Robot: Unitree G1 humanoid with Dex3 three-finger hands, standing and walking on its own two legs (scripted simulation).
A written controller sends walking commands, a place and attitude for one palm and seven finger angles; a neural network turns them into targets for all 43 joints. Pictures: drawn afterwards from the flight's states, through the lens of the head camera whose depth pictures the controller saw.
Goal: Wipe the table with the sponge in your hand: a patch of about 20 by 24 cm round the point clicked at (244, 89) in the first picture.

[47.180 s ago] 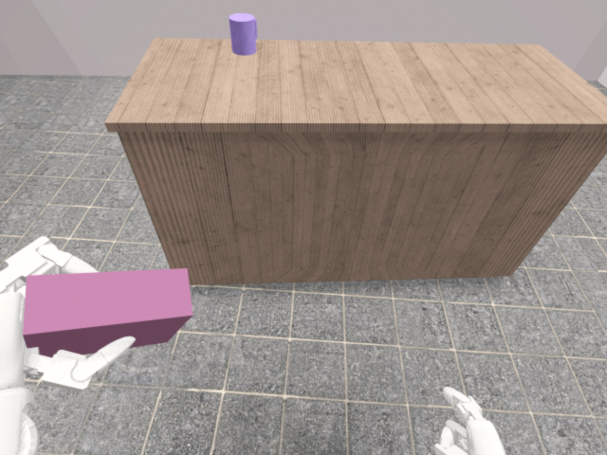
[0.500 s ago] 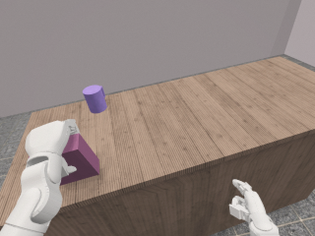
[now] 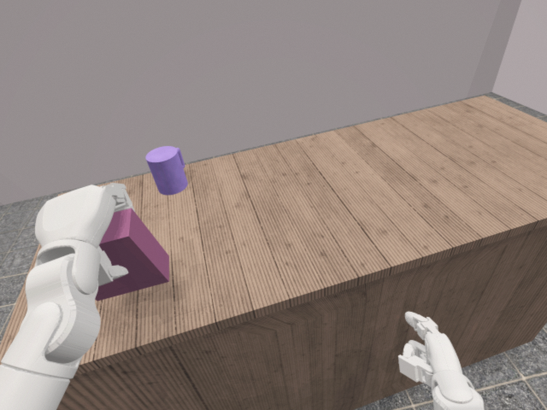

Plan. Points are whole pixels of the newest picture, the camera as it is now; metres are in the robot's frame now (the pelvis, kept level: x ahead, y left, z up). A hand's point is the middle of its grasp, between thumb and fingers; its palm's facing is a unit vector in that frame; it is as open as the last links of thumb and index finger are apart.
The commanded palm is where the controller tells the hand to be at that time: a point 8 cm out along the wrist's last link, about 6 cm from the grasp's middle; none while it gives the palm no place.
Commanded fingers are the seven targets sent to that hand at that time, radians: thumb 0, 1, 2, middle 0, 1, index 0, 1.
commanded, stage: lift the sponge slowly off the table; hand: left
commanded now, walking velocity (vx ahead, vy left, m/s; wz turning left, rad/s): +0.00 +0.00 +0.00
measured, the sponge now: (121, 265) +0.26 +0.28 +0.12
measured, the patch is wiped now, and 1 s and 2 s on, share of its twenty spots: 0.95 0.95 0.95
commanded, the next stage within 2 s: bring the sponge back beside the body in 0.72 s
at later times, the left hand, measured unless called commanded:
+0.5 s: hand (93, 211) +0.26 +0.28 +0.22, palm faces +0.34 -0.16 -0.93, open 9.4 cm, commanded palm +0.22 +0.28 +0.28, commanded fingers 0.00 0.10 1.30 -1.20 -1.60 -1.20 -1.60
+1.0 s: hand (97, 217) +0.26 +0.27 +0.22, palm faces +0.32 -0.19 -0.93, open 9.4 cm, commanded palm +0.21 +0.28 +0.28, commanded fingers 0.00 0.10 1.30 -1.20 -1.60 -1.20 -1.60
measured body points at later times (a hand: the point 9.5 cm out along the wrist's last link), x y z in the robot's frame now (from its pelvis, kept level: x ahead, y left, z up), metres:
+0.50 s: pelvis +0.00 +0.02 +0.00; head -0.05 -0.03 +0.45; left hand +0.24 +0.28 +0.27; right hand +0.27 -0.16 -0.05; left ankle +0.03 +0.12 -0.74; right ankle +0.03 -0.07 -0.74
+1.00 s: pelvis +0.00 +0.01 +0.00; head -0.05 -0.04 +0.44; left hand +0.24 +0.28 +0.27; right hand +0.27 -0.18 -0.05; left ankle +0.03 +0.12 -0.74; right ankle +0.03 -0.07 -0.74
